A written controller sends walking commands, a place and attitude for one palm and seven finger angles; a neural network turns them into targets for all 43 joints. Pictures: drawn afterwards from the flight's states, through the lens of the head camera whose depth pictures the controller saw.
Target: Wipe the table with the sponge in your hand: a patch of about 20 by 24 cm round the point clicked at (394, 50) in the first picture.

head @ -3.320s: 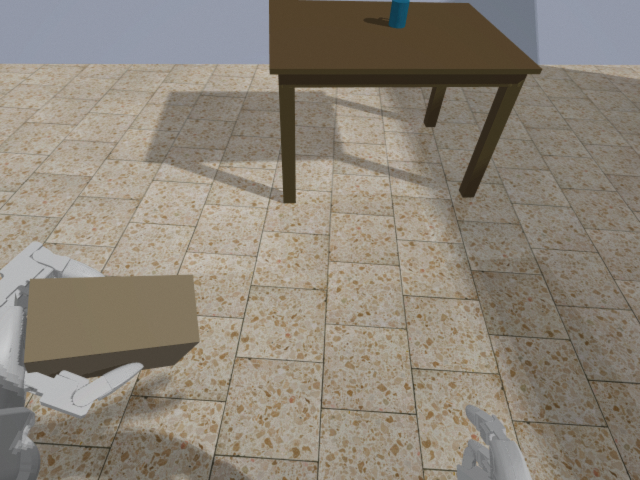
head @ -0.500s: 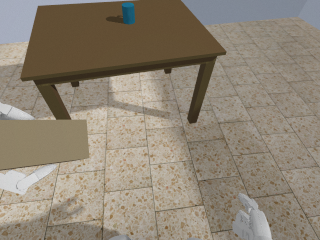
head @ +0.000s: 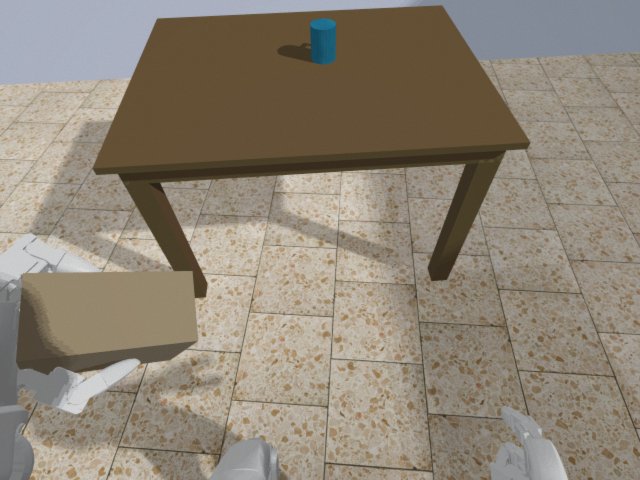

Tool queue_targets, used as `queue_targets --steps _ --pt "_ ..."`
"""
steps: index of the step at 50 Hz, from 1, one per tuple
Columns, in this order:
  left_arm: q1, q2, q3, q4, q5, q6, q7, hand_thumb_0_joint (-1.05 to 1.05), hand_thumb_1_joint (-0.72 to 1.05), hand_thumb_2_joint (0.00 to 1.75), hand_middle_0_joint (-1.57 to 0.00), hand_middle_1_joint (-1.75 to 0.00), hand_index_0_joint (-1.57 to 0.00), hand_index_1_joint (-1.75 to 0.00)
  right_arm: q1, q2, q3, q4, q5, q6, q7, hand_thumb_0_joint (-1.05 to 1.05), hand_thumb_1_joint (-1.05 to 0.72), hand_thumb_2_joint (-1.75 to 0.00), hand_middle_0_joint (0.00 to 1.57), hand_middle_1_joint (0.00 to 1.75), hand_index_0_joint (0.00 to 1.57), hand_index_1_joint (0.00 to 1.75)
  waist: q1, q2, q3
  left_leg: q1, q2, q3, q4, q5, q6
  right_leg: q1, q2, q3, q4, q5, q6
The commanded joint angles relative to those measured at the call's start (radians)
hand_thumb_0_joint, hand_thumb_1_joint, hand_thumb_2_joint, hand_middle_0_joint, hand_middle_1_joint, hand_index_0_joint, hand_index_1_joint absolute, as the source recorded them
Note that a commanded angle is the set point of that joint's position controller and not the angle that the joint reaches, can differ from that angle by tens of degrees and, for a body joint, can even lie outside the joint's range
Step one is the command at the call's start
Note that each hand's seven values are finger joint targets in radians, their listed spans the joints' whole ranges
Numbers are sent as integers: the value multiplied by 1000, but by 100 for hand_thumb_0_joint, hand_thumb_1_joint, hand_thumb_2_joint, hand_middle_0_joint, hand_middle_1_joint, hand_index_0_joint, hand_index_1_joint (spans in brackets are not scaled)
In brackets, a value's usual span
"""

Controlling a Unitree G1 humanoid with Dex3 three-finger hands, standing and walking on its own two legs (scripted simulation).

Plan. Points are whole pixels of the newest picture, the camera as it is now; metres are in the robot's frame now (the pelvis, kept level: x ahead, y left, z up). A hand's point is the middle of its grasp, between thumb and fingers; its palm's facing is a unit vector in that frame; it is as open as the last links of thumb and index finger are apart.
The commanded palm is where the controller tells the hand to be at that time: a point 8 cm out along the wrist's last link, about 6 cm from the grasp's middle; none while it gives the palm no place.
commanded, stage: walk to a spot facing it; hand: left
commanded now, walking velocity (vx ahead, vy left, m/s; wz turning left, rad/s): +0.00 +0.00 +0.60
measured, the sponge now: (135, 322) +0.24 +0.19 +0.14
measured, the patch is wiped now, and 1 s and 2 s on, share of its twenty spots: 0.00 0.00 0.00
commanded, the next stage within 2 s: turn to face it in 0.06 s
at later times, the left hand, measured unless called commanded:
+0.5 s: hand (48, 266) +0.26 +0.25 +0.19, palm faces +0.47 -0.77 -0.44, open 10.8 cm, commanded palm +0.23 +0.28 +0.18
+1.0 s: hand (185, 254) +0.28 +0.14 +0.19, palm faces +0.21 -0.84 -0.51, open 10.8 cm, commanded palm +0.24 +0.18 +0.18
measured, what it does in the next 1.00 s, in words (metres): steps on the spot: left foot, then right foot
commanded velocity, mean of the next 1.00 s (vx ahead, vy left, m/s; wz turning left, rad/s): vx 0.00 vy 0.00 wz -0.33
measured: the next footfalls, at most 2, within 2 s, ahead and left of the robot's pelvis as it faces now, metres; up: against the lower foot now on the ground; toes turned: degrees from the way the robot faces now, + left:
left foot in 0.16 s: +0.14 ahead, +0.14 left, +0.00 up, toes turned +14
right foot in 0.58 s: +0.15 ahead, -0.11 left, +0.00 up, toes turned -8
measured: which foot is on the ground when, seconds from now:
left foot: up 0.00-0.14, down 0.16-0.58, up 0.60-1.00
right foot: down 0.00-0.16, up 0.18-0.56, down 0.58-1.00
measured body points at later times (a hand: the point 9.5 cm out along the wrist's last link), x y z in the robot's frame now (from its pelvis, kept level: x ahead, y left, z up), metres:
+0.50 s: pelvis +0.07 +0.00 +0.00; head +0.09 -0.01 +0.45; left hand +0.23 +0.29 +0.22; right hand +0.28 -0.15 -0.09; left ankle +0.10 +0.13 -0.74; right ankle +0.11 -0.10 -0.71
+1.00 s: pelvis +0.03 -0.06 +0.00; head +0.04 -0.07 +0.45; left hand +0.27 +0.18 +0.21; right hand +0.11 -0.36 -0.09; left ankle +0.03 +0.10 -0.70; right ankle +0.11 -0.10 -0.74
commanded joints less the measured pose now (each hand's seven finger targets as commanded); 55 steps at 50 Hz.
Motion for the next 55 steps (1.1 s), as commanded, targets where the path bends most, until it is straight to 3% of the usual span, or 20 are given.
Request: queue_targets --steps 1,3,6,7,8,9,10,14,16,22,27,28,30,32,34,36,42,51,54,55 --pt "-10 236 205 -333 -29 -81 60 0 10 130 -120 -160 -120 -160 -79 -13 -13 -216 -2 -51 4 0 -90 -90 20 30 20 30 56 -157 -163 16 19 80 -283 10 3 155 -249 106 -129 612 -106" --pt "33 225 215 -355 -37 -72 73 0 10 130 -120 -160 -120 -160 -66 -11 -20 -235 -2 -46 3 0 -90 -90 20 30 20 30 64 -162 -196 51 -9 118 -378 14 3 186 -249 99 -64 697 -105" --pt "27 230 219 -391 -51 -69 87 0 10 130 -120 -160 -120 -160 -15 -22 -35 -242 0 -37 -7 0 -90 -90 20 30 20 30 -12 -65 -326 351 -110 178 -617 212 5 110 -184 4 287 734 -24" --pt "14 224 214 -423 -52 -84 87 0 10 130 -120 -160 -120 -160 -22 -38 -44 -247 1 -35 -12 0 -90 -90 20 30 20 30 -23 107 -373 557 -30 51 -658 366 47 -57 -118 10 515 447 23" --pt "25 216 206 -447 -59 -108 83 0 10 130 -120 -160 -120 -160 -33 -66 -46 -251 -2 -42 -8 0 -90 -90 20 30 20 30 -1 404 -377 684 271 -375 -650 897 214 -331 46 63 747 -267 81" --pt "33 248 217 -392 -35 -123 81 0 10 130 -120 -160 -120 -160 -11 -56 -30 -237 5 -58 9 0 -90 -90 20 30 20 30 5 359 -368 708 387 -555 -642 1119 298 -431 78 188 862 -435 53" --pt "0 259 214 -315 -35 -113 61 0 10 130 -120 -160 -120 -160 -12 -77 -35 -218 13 -63 28 0 -90 -90 20 30 20 30 -3 198 -304 608 371 -472 -660 963 288 -454 47 261 855 -350 38" --pt "-28 255 223 -459 -39 -105 43 0 10 130 -120 -160 -120 -160 -48 -64 -34 -198 17 -67 35 0 -90 -90 20 30 20 30 24 241 -292 491 237 -153 -688 676 197 -392 34 222 644 -135 47" --pt "0 213 177 -455 -50 -97 33 0 10 130 -120 -160 -120 -160 -51 -46 -11 -199 9 -88 40 0 -90 -90 20 30 20 30 25 270 -277 400 220 -75 -732 601 158 -294 60 187 508 -66 49" --pt "-95 154 120 -197 -44 -50 21 0 10 130 -120 -160 -120 -160 -30 -56 4 -182 1 -119 23 0 -90 -90 20 30 20 30 21 205 -181 326 310 -33 -765 407 127 -197 99 152 256 -70 64" --pt "-223 135 64 -114 -27 -28 7 0 10 130 -120 -160 -120 -160 -42 -50 9 -191 10 -106 24 0 -90 -90 20 30 20 30 37 126 -154 283 264 39 -575 217 58 -74 111 152 9 72 58" --pt "-254 154 63 -129 -20 -32 7 0 10 130 -120 -160 -120 -160 -35 -41 9 -196 14 -104 27 0 -90 -90 20 30 20 30 31 14 -157 276 199 66 -442 135 28 -71 53 245 -83 211 24" --pt "-281 230 107 -188 -24 -29 26 0 10 130 -120 -160 -120 -160 -98 -3 32 -232 8 -104 22 0 -90 -90 20 30 20 30 45 -290 -173 39 -17 19 -91 -278 -35 2 -218 674 -174 711 -137" --pt "-208 227 128 -237 -40 -31 28 0 10 130 -120 -160 -120 -160 -81 -24 13 -221 10 -91 27 0 -90 -90 20 30 20 30 43 -222 -213 29 -10 -98 99 -149 -46 15 -186 678 -183 605 -116" --pt "-112 256 187 -314 -52 -54 38 0 10 130 -120 -160 -120 -160 -108 -3 33 -213 6 -61 33 0 -90 -90 20 30 20 30 41 -49 -276 -46 -13 -117 146 -80 -59 124 -145 593 -112 620 -141" --pt "-25 262 217 -341 -57 -77 41 0 10 130 -120 -160 -120 -160 -95 -14 25 -213 4 -44 36 0 -90 -90 20 30 20 30 35 -10 -304 -47 -22 -111 116 -43 -56 150 -118 536 -115 609 -140" --pt "107 257 269 -250 -79 -97 43 0 10 130 -120 -160 -120 -160 -75 -51 -13 -215 6 -26 33 0 -90 -90 20 30 20 30 39 -21 -315 23 -41 -105 -106 -55 -41 123 -96 592 -208 423 -110" --pt "-8 187 140 -180 -52 -69 27 0 10 130 -120 -160 -120 -160 -43 -85 -12 -222 18 -7 24 0 -90 -90 20 30 20 30 37 -122 -252 268 -85 -52 -480 -111 22 -78 -47 623 -364 -80 -78" --pt "-115 215 120 -258 -39 -72 23 0 10 130 -120 -160 -120 -160 -17 -91 -13 -222 2 -2 19 0 -90 -90 20 30 20 30 15 -43 -238 459 -61 -28 -692 -49 55 -214 17 560 -341 -198 -18" --pt "-134 214 111 -269 -31 -82 18 0 10 130 -120 -160 -120 -160 -4 -99 -13 -226 -11 -6 13 0 -90 -90 20 30 20 30 9 38 -207 462 10 -125 -783 -126 98 -269 73 529 -246 -207 -1"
